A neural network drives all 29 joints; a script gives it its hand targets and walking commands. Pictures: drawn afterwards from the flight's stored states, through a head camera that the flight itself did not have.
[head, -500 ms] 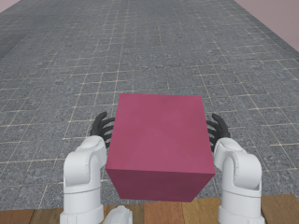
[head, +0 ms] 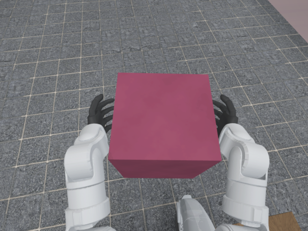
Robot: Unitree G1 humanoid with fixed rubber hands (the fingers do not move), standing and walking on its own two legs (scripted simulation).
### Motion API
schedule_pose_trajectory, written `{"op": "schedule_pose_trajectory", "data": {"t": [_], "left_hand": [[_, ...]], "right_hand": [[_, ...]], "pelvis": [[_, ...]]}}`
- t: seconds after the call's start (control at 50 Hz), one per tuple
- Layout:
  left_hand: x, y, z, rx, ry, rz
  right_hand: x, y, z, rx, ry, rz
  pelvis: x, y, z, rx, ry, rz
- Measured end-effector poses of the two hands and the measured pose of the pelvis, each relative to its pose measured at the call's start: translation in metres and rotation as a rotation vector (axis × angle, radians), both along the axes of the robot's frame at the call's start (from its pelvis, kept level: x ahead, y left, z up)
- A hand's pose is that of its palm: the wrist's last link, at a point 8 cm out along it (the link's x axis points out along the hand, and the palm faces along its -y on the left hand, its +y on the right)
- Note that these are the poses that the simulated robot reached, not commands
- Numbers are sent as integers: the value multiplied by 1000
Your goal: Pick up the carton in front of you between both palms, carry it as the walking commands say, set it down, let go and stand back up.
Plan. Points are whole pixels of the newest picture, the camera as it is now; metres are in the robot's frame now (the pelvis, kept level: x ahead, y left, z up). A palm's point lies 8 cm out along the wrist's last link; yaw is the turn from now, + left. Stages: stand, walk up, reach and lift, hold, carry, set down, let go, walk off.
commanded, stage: carry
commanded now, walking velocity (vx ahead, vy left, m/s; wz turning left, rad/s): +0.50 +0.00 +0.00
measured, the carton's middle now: (160, 132) +0.34 -0.02 +0.01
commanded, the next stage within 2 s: none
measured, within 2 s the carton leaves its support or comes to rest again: neither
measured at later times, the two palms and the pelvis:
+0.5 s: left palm (113, 30) +0.67 +0.11 +0.09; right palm (204, 28) +0.69 -0.19 +0.08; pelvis +0.39 -0.05 -0.02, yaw +2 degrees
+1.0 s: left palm out of the picture +1.04 +0.10 +0.06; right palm out of the picture +1.04 -0.20 +0.05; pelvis +0.74 -0.06 -0.03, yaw +1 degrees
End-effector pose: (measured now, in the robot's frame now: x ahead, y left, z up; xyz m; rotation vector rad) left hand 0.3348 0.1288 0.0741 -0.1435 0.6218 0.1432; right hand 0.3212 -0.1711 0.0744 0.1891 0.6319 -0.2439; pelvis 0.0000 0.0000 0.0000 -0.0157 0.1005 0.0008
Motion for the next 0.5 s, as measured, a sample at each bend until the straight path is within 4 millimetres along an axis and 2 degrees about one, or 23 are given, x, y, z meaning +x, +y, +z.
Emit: {"op": "schedule_pose_trajectory", "data": {"t": [0.1,0.2,0.3,0.36,0.44,0.5], "left_hand": [[62,1,13,12,-55,31],[125,-8,14,55,-82,73],[177,-7,17,70,-20,117],[216,-10,23,76,-13,118],[281,-15,26,69,-28,94],[337,-18,19,66,-23,66]], "right_hand": [[76,1,16,-21,-55,61],[157,-7,13,-58,-84,154],[222,-5,12,-42,-27,202],[261,-8,14,-35,-20,202],[316,-14,16,-24,-33,165],[364,-18,10,-25,-27,133]], "pelvis": [[89,-20,-4,5,4,15],[186,-43,-24,49,-24,64],[253,-52,-15,54,-14,54],[292,-54,-10,64,-16,45],[344,-52,-11,64,-22,36],[387,-47,-18,55,-28,27]]}}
